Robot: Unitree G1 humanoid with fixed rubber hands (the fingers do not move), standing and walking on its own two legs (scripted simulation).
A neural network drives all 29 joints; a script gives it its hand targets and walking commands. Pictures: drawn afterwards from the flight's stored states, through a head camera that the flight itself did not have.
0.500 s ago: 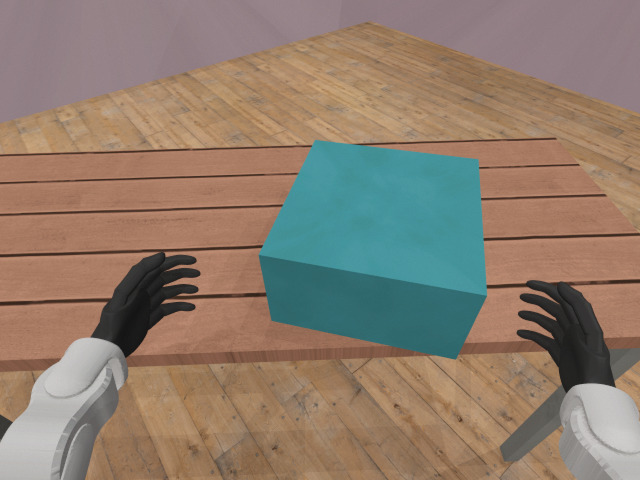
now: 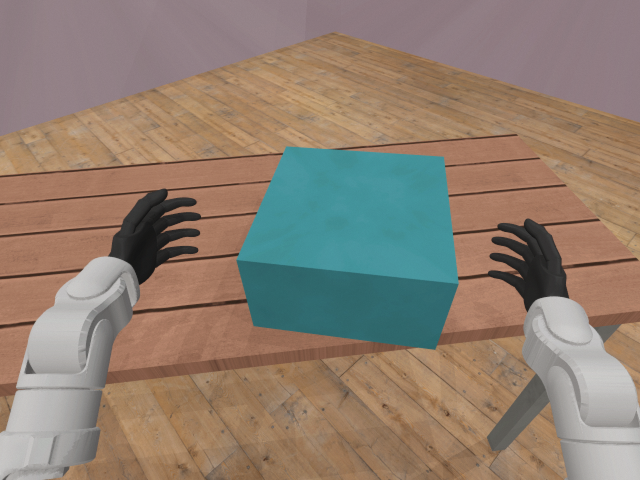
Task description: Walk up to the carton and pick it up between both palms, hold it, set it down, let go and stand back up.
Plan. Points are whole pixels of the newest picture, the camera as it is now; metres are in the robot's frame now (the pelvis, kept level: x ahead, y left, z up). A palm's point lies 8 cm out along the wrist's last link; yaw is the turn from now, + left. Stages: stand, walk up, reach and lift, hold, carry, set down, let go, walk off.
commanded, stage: reach and lift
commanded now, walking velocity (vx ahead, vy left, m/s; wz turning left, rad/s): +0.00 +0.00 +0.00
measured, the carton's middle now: (353, 237) +0.47 -0.06 +0.05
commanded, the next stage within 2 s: none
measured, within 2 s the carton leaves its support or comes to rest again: neither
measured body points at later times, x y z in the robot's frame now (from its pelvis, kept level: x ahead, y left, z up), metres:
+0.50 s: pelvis -0.01 +0.00 +0.00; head -0.03 +0.01 +0.45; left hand +0.42 +0.19 +0.20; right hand +0.34 -0.25 +0.16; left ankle +0.01 +0.09 -0.74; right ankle -0.01 -0.13 -0.74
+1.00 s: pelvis +0.00 +0.00 +0.00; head +0.01 +0.01 +0.45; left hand +0.47 +0.18 +0.17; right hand +0.37 -0.27 +0.13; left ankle +0.01 +0.09 -0.74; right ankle -0.01 -0.13 -0.74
